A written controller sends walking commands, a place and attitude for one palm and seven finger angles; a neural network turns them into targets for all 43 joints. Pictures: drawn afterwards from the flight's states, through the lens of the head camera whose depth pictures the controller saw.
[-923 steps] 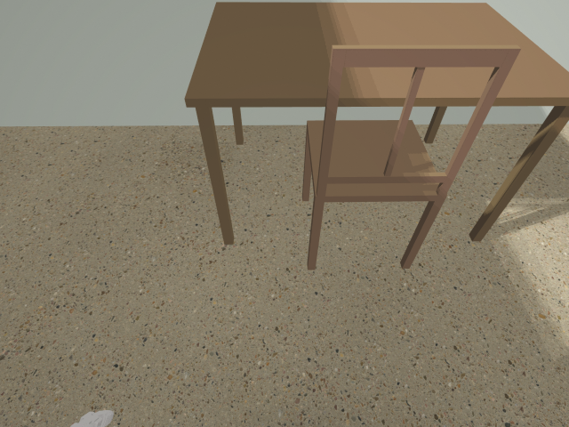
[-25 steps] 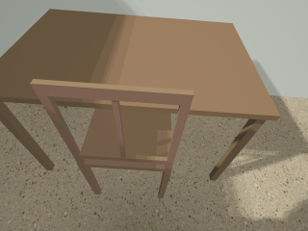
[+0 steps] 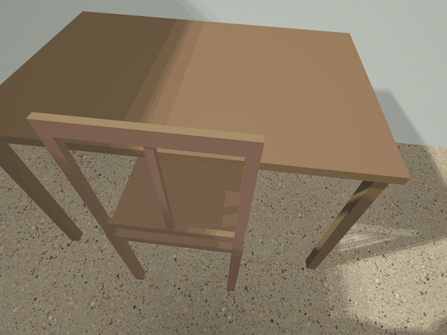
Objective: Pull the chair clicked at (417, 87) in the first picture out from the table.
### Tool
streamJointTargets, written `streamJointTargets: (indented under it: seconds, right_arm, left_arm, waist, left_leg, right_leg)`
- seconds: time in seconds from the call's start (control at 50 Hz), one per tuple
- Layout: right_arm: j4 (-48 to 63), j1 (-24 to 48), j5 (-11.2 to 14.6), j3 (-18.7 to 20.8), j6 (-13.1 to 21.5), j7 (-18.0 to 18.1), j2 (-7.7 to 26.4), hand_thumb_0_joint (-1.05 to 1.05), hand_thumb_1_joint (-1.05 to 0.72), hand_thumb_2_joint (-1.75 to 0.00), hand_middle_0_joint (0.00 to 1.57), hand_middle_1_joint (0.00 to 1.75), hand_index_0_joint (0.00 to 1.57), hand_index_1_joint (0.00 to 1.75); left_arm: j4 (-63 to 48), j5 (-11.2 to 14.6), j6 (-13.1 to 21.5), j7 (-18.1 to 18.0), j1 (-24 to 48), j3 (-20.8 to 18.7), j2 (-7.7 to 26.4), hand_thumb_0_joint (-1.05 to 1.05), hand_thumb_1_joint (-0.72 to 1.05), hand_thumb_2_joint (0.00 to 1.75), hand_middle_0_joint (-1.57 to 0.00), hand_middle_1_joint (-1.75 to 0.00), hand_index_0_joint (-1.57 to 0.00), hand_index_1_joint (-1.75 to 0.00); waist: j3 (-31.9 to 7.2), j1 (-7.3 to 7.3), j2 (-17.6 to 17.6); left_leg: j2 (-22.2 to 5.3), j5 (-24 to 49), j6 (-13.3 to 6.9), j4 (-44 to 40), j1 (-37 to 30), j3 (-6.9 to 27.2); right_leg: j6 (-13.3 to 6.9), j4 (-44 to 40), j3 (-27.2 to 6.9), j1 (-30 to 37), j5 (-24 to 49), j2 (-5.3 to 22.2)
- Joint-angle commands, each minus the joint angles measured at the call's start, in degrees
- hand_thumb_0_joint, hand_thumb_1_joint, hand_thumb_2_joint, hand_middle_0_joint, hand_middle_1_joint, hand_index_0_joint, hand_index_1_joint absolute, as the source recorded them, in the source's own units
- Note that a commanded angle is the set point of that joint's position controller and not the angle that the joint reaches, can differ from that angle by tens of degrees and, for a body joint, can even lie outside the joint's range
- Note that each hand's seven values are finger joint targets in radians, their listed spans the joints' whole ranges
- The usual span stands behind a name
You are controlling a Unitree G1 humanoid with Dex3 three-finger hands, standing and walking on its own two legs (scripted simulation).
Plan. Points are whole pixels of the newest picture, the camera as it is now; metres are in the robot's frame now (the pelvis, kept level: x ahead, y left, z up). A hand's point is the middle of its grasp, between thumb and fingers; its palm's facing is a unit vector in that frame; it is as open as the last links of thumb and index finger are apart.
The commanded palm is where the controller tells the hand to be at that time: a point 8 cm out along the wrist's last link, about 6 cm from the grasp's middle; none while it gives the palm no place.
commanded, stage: come to a stop and stand still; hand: left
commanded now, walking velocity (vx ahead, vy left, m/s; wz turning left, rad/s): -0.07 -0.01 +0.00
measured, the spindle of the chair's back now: (162, 194) +0.42 +0.18 -0.07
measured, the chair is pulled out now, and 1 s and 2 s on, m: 0.00 0.00 0.00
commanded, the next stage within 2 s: look again from close up in 0.50 s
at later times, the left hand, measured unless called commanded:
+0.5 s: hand out of the picture -0.03 +0.18 -0.17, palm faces +0.01 -0.99 -0.17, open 7.4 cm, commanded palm none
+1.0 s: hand out of the picture +0.00 +0.18 -0.17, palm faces +0.04 -0.98 -0.21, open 7.4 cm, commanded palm none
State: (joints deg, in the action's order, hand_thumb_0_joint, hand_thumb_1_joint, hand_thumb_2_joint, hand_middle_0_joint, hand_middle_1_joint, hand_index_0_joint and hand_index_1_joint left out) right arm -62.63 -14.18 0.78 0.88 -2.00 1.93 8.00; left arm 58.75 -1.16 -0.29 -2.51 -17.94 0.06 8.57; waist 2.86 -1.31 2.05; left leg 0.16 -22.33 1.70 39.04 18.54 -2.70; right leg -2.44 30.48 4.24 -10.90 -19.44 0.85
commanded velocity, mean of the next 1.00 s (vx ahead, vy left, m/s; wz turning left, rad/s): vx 0.01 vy -0.03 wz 0.00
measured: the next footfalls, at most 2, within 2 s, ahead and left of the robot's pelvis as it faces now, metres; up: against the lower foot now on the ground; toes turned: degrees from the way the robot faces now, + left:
left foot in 0.04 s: +0.05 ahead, +0.12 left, +0.00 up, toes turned +3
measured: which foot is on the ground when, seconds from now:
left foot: up 0.00-0.02, down 0.04-1.00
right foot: down 0.00-1.00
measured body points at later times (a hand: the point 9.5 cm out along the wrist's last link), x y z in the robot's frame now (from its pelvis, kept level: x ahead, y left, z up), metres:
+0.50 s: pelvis -0.01 +0.01 +0.00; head +0.01 +0.02 +0.45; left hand -0.03 +0.23 -0.16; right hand +0.01 -0.22 -0.15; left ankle +0.01 +0.12 -0.74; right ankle -0.04 -0.10 -0.74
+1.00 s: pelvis -0.01 +0.01 +0.00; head -0.02 +0.00 +0.45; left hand +0.00 +0.23 -0.15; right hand +0.00 -0.22 -0.16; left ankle +0.01 +0.12 -0.74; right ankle -0.04 -0.10 -0.74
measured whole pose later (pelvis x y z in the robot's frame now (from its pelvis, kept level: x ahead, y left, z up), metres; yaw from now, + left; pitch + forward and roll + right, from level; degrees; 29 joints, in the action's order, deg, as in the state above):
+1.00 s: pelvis -0.01 +0.01 +0.00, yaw +1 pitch -2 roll +0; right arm -63.2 -15.7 -0.3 -0.6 0.4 0.9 9.2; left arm 60.0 -0.3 1.0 -2.5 -17.3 0.7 9.3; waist 0.6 0.5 0.3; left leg 0.2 -12.1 -0.9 26.8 12.7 -2.9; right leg -1.0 28.0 3.7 -8.0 -18.0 0.8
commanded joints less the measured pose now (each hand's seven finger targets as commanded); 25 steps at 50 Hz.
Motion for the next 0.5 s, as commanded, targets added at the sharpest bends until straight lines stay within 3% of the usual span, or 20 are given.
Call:
streamJointTargets:
  seconds: [0.0,0.02,0.04,0.06,0.08,0.1,0.12,0.14,0.16,0.18,0.2,0.24,0.26,0.32,0.38,0.4,0.42,0.44,0.48]
  right_arm:
    - [2.12,-7.40,-0.28,1.36,2.10,0.01,4.78,0.00,-0.90,-0.90,0.20,0.30,0.20,0.30]
    - [2.09,-7.49,-0.47,1.75,2.65,0.04,6.51,0.00,-0.90,-0.90,0.20,0.30,0.20,0.30]
    - [2.77,-5.98,-0.68,1.74,2.92,0.16,8.25,0.00,-0.90,-0.90,0.20,0.30,0.20,0.30]
    - [3.18,-4.97,-0.93,1.59,2.69,0.12,8.35,0.00,-0.90,-0.90,0.20,0.30,0.20,0.30]
    - [3.14,-1.62,-1.08,0.79,3.03,0.27,6.57,0.00,-0.90,-0.90,0.20,0.30,0.20,0.30]
    - [3.62,0.34,-1.04,0.43,3.22,0.30,5.86,0.00,-0.90,-0.90,0.20,0.30,0.20,0.30]
    - [4.12,1.58,-1.12,0.44,3.28,0.19,6.20,0.00,-0.90,-0.90,0.20,0.30,0.20,0.30]
    - [3.97,2.01,-1.12,0.59,3.15,-0.02,6.68,0.00,-0.90,-0.90,0.20,0.30,0.20,0.30]
    - [3.72,1.97,-1.02,0.80,2.99,-0.17,6.59,0.00,-0.90,-0.90,0.20,0.30,0.20,0.30]
    - [3.51,0.87,-0.86,0.81,2.90,-0.38,6.04,0.00,-0.90,-0.90,0.20,0.30,0.20,0.30]
    - [3.02,-0.29,-0.76,0.72,2.95,-0.58,5.56,0.00,-0.90,-0.90,0.20,0.30,0.20,0.30]
    - [2.54,-1.00,-0.93,0.67,3.05,-0.82,5.27,0.00,-0.90,-0.90,0.20,0.30,0.20,0.30]
    - [2.26,-0.96,-1.03,0.68,2.91,-0.92,5.52,0.00,-0.90,-0.90,0.20,0.30,0.20,0.30]
    - [1.60,-2.09,-1.00,0.30,3.19,-1.01,4.97,0.00,-0.90,-0.90,0.20,0.30,0.20,0.30]
    - [1.11,-3.03,-0.80,-0.19,3.74,-0.88,4.81,0.00,-0.90,-0.90,0.20,0.30,0.20,0.30]
    - [4.88,1.10,-1.18,0.51,3.29,-0.76,9.77,0.00,-0.90,-0.90,0.20,0.30,0.20,0.30]
    - [5.04,0.60,-1.22,0.04,3.57,-0.76,8.20,0.00,-0.90,-0.90,0.20,0.30,0.20,0.30]
    - [4.70,-2.26,-1.64,-0.29,4.07,-0.74,5.61,0.00,-0.90,-0.90,0.20,0.30,0.20,0.30]
    - [4.52,-3.32,-1.46,-0.20,4.13,-0.59,6.84,0.00,-0.90,-0.90,0.20,0.30,0.20,0.30]
  left_arm:
    - [-4.89,0.51,0.12,-0.93,0.20,-2.31,10.06,0.00,0.90,0.90,-0.20,-0.30,-0.20,-0.30]
    - [-5.83,0.80,0.07,-0.90,0.40,-1.80,8.13,0.00,0.90,0.90,-0.20,-0.30,-0.20,-0.30]
    - [-6.21,0.99,-0.41,-0.94,-0.81,-1.18,5.34,0.00,0.90,0.90,-0.20,-0.30,-0.20,-0.30]
    - [-5.65,0.56,-1.00,-1.00,-1.81,-0.96,4.89,0.00,0.90,0.90,-0.20,-0.30,-0.20,-0.30]
    - [-4.48,0.62,-1.52,-0.90,-2.08,-0.95,4.82,0.00,0.90,0.90,-0.20,-0.30,-0.20,-0.30]
    - [-3.68,0.51,-1.80,-0.67,-2.57,-0.86,5.46,0.00,0.90,0.90,-0.20,-0.30,-0.20,-0.30]
    - [-3.46,0.27,-1.61,-0.37,-3.42,-0.67,5.43,0.00,0.90,0.90,-0.20,-0.30,-0.20,-0.30]
    - [-2.83,0.05,-1.34,-0.17,-4.27,-0.63,5.22,0.00,0.90,0.90,-0.20,-0.30,-0.20,-0.30]
    - [-2.06,-0.10,-0.93,-0.02,-4.99,-0.66,4.96,0.00,0.90,0.90,-0.20,-0.30,-0.20,-0.30]
    - [-1.99,-0.12,-0.43,0.11,-4.26,-0.47,5.28,0.00,0.90,0.90,-0.20,-0.30,-0.20,-0.30]
    - [-2.07,0.02,-0.06,0.30,-3.29,-0.31,5.80,0.00,0.90,0.90,-0.20,-0.30,-0.20,-0.30]
    - [-2.26,0.24,0.18,0.50,-2.27,-0.29,6.43,0.00,0.90,0.90,-0.20,-0.30,-0.20,-0.30]
    - [-2.29,0.16,0.25,0.51,-1.68,-0.17,6.47,0.00,0.90,0.90,-0.20,-0.30,-0.20,-0.30]
    - [-1.71,0.23,0.70,0.57,-2.80,0.06,6.18,0.00,0.90,0.90,-0.20,-0.30,-0.20,-0.30]
    - [-1.16,0.37,1.20,0.48,-4.24,0.27,5.97,0.00,0.90,0.90,-0.20,-0.30,-0.20,-0.30]
    - [1.24,-0.88,2.00,-1.44,-5.08,-0.10,7.05,0.00,0.90,0.90,-0.20,-0.30,-0.20,-0.30]
    - [0.22,-0.19,2.27,-1.34,-4.24,-0.36,9.23,0.00,0.90,0.90,-0.20,-0.30,-0.20,-0.30]
    - [-0.17,0.43,2.81,-1.00,-4.62,-0.08,8.06,0.00,0.90,0.90,-0.20,-0.30,-0.20,-0.30]
    - [0.07,0.58,2.99,-0.80,-4.26,-0.08,7.22,0.00,0.90,0.90,-0.20,-0.30,-0.20,-0.30]
  waist:
    - [-5.99,2.71,5.01]
    - [-6.56,2.29,-1.92]
    - [-6.05,0.87,-9.66]
    - [-4.20,0.65,-9.66]
    - [-2.53,-0.55,-12.69]
    - [-1.06,-1.13,-11.32]
    - [-0.69,-1.87,-8.54]
    - [-1.28,-1.92,-5.71]
    - [-1.75,-1.67,-3.30]
    - [-1.42,-0.51,-0.88]
    - [-1.45,0.55,0.30]
    - [-0.29,1.15,-2.54]
    - [1.46,1.28,-1.54]
    - [2.56,1.22,-1.90]
    - [0.38,1.29,-2.90]
    - [2.59,0.76,-6.43]
    - [0.12,1.88,-8.13]
    - [-3.64,2.41,-9.90]
    - [-6.80,2.47,-5.53]
  left_leg:
    - [-2.01,23.17,-1.51,-15.85,-11.76,-0.37]
    - [-7.36,37.77,-3.90,-16.57,-16.53,4.77]
    - [-14.94,50.76,-8.99,-16.46,-16.05,12.90]
    - [-17.13,47.47,-11.75,-18.65,-9.14,11.68]
    - [-16.41,38.82,-12.84,-22.14,-4.11,14.03]
    - [-15.68,30.40,-12.80,-23.77,-1.23,14.49]
    - [-14.77,26.71,-12.12,-22.80,-0.28,14.18]
    - [-13.29,20.99,-10.62,-21.45,-0.51,13.18]
    - [-11.14,15.42,-8.93,-20.04,-1.85,12.18]
    - [-8.69,10.91,-7.11,-18.94,-3.77,10.56]
    - [-7.34,8.84,-5.87,-18.48,-5.62,9.37]
    - [-7.02,2.08,-4.86,-20.89,-5.43,9.25]
    - [-6.77,0.09,-4.50,-21.17,-4.65,9.34]
    - [-6.41,2.44,-4.30,-21.47,-5.15,8.29]
    - [-6.14,9.15,-4.04,-20.08,-7.43,7.07]
    - [-6.33,15.83,-2.04,-10.48,-4.87,4.08]
    - [-4.75,17.87,-1.20,-10.87,-5.77,4.78]
    - [-5.25,16.14,-1.84,-13.35,-7.65,5.83]
    - [-5.39,19.23,-2.79,-11.90,-7.76,6.35]
  right_leg:
    - [-2.92,4.30,-6.32,0.62,44.17,10.30]
    - [-0.50,7.03,-4.14,-4.51,28.78,6.26]
    - [2.15,7.96,-2.15,-8.24,2.57,2.61]
    - [2.43,10.92,-2.39,-4.95,-11.54,2.42]
    - [2.81,12.56,-3.29,-3.44,-13.47,3.05]
    - [2.64,12.08,-3.61,-2.14,-12.32,3.84]
    - [2.46,8.30,-3.74,-1.15,-8.61,3.84]
    - [2.43,2.99,-3.75,0.12,-3.58,3.56]
    - [2.43,-3.05,-4.36,0.34,1.06,3.39]
    - [2.13,-7.80,-5.86,-0.91,2.83,3.59]
    - [1.68,-9.77,-6.57,-2.16,3.52,4.41]
    - [1.33,-10.63,-6.43,-3.71,0.31,4.57]
    - [1.35,-11.25,-6.34,-4.55,-1.05,4.19]
    - [1.01,-12.51,-6.33,-4.32,0.90,4.38]
    - [0.85,-12.03,-6.56,-2.78,6.46,5.03]
    - [1.03,-11.29,-7.41,-4.20,11.46,5.67]
    - [-0.59,-10.58,-9.17,-2.65,17.82,7.12]
    - [-1.27,-9.23,-8.69,-0.72,13.40,7.62]
    - [-1.05,-7.76,-7.26,1.82,14.35,5.90]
